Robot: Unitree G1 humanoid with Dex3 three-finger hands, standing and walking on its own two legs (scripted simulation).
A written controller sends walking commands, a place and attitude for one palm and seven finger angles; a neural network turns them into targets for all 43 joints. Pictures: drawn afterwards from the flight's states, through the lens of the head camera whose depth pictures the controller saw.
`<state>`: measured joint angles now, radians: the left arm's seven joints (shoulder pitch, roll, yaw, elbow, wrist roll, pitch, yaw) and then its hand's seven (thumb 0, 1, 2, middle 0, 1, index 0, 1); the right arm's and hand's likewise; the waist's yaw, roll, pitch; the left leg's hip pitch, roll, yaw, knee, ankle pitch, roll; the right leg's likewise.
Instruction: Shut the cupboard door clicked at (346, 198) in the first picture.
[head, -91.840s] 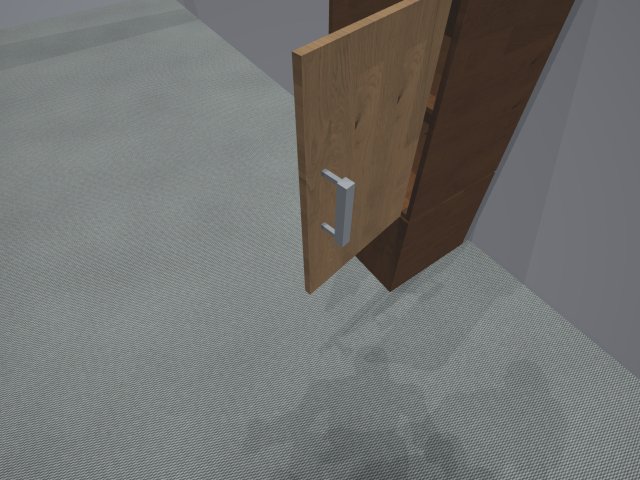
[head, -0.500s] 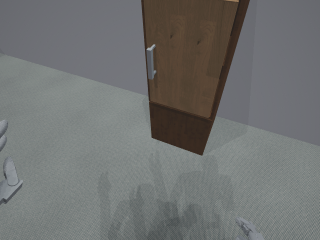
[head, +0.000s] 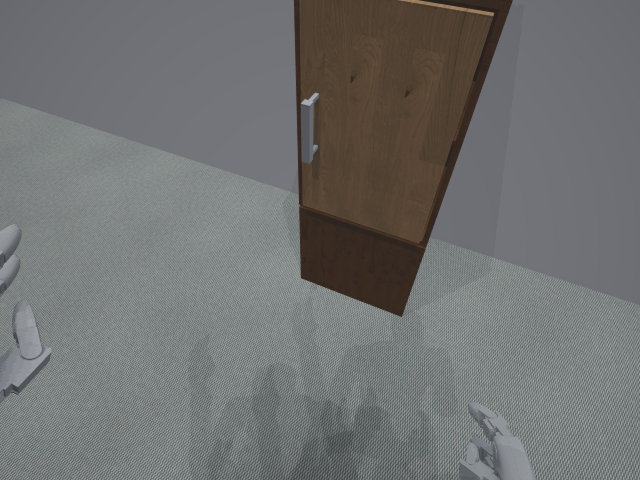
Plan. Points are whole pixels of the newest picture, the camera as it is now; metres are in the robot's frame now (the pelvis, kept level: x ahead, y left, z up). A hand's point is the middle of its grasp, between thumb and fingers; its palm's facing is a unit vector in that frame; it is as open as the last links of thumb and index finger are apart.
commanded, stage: let the arm hang, fingers relaxed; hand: left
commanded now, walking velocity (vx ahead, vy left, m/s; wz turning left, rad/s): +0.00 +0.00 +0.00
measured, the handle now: (311, 128) +0.88 +0.07 -0.05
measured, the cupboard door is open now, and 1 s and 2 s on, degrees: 0 0 0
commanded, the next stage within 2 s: look to check the result in 1.20 s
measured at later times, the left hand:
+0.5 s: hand out of the picture +0.02 +0.17 -0.17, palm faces +0.06 -0.98 -0.16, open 6.9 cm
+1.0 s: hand out of the picture -0.05 +0.17 -0.17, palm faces +0.05 -0.99 -0.16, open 7.3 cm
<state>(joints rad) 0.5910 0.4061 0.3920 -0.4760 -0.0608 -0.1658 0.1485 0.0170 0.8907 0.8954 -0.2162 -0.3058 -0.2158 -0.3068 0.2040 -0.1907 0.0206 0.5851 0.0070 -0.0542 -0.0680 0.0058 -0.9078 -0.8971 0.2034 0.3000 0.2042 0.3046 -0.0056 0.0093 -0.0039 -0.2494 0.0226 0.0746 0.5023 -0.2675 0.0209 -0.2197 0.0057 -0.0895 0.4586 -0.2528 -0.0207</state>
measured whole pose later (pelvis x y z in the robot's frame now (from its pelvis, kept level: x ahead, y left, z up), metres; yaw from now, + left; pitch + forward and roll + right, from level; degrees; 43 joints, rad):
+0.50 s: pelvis -0.03 -0.01 +0.00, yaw +2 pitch -1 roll +0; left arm 0.26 0.20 0.02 0.89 0.01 0.03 0.02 -0.03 1.00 0.89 -0.21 -0.30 -0.21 -0.31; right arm 0.31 -0.20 0.03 0.98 -0.03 0.04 0.01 0.00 -0.91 -0.90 0.20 0.30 0.20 0.30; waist -0.01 -0.06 0.06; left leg -0.27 0.01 0.05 0.50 -0.21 0.02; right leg -0.24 -0.01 -0.12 0.49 -0.23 -0.04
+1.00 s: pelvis -0.03 +0.01 +0.00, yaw +0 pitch -2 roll +0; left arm 0.32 0.12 0.01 1.14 0.01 0.00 0.03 0.01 0.91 0.90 -0.20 -0.30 -0.20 -0.30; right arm 0.33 -0.11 0.01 1.12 -0.02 0.01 -0.02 0.00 -0.91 -0.90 0.20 0.30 0.20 0.30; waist 0.00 0.01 0.01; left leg -0.19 0.00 0.09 0.41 -0.19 0.04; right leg -0.18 -0.02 -0.07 0.41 -0.19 -0.01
